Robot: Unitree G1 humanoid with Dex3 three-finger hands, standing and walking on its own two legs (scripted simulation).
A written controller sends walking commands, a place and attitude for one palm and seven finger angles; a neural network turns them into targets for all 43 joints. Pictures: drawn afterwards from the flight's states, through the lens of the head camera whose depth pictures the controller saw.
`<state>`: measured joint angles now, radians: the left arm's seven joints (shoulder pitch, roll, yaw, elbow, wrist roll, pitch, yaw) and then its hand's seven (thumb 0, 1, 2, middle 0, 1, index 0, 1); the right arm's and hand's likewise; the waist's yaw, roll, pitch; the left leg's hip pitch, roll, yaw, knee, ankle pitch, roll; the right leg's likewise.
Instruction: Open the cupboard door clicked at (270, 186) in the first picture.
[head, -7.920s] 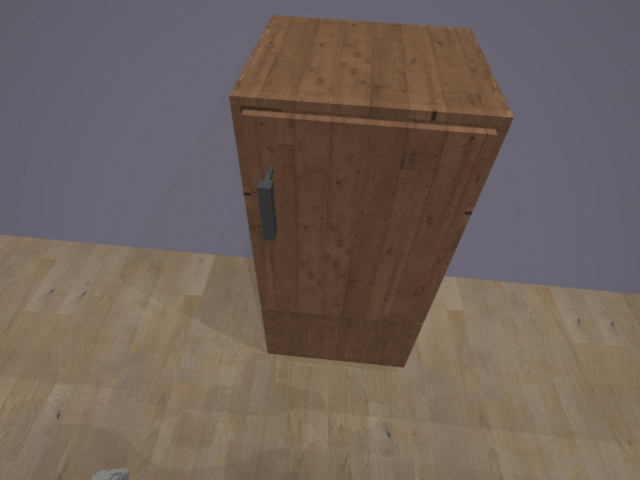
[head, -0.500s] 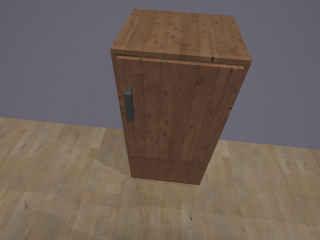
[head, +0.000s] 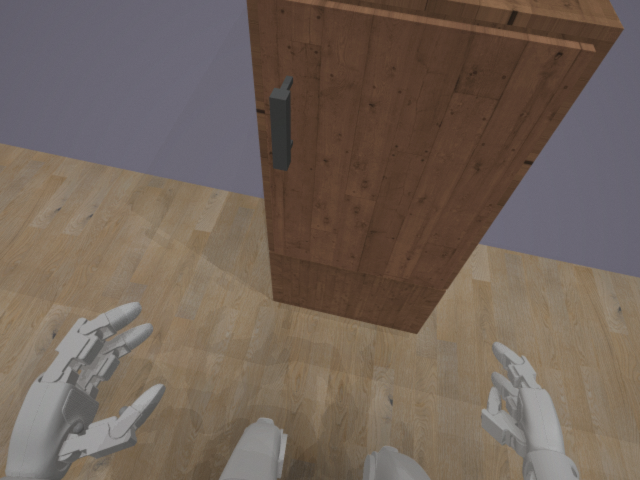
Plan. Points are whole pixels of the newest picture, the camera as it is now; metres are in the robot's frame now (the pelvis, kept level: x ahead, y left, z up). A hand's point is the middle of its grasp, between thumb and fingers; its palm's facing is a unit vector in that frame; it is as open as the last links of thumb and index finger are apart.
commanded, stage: raise the hand with hooked fingers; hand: left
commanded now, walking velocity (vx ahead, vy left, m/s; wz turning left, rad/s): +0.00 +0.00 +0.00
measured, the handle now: (284, 124) +0.60 +0.14 +0.08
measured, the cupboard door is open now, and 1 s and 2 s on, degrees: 0 0 0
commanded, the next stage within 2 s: move the hooked fingers beside the handle in 1.52 s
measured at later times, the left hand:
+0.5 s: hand (127, 347) +0.23 +0.25 +0.05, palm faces -0.13 -0.99 -0.06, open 12.5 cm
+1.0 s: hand (97, 275) +0.29 +0.29 +0.08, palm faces -0.07 -1.00 -0.07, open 13.9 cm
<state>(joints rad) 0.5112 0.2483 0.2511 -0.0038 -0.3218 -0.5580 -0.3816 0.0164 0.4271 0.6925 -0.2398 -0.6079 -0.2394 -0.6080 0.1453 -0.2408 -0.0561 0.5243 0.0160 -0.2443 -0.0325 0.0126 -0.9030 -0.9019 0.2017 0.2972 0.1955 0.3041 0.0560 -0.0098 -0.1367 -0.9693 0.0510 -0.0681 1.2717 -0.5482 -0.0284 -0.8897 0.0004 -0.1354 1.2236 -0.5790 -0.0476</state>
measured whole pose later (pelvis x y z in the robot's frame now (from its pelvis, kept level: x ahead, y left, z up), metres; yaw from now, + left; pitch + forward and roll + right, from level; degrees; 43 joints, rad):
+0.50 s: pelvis +0.00 +0.03 +0.01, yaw -1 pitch +16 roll -4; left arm 0.31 0.33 0.28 0.10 -0.32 -0.37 -0.46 0.00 -0.15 0.44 -0.28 -0.98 -0.28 -0.98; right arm 0.25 -0.27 -0.02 0.54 0.04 -0.22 -0.04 0.02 -0.90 -0.90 0.21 0.30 0.20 0.30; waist -0.02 0.01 -0.14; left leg -0.97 0.03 -0.02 1.21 -0.52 0.02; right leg -0.90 -0.02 -0.09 1.14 -0.52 0.00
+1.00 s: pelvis +0.01 +0.03 +0.03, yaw -1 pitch +15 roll -4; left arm 0.03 0.44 0.43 0.34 -0.38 -0.33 -0.56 -0.01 -0.49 0.30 -0.31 -1.20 -0.31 -1.20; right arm 0.27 -0.27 0.04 0.52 0.04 -0.20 -0.05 0.01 -0.90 -0.90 0.21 0.30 0.20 0.30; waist -0.02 0.01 -0.13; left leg -0.91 0.04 -0.02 1.13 -0.49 0.01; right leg -0.83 0.00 -0.09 1.06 -0.50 0.00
